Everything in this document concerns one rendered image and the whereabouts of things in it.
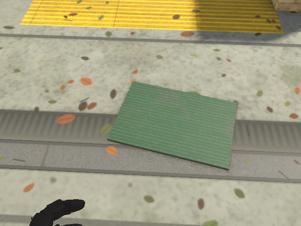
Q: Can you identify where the robot left hand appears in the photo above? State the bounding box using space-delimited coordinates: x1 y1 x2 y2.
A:
29 199 85 226

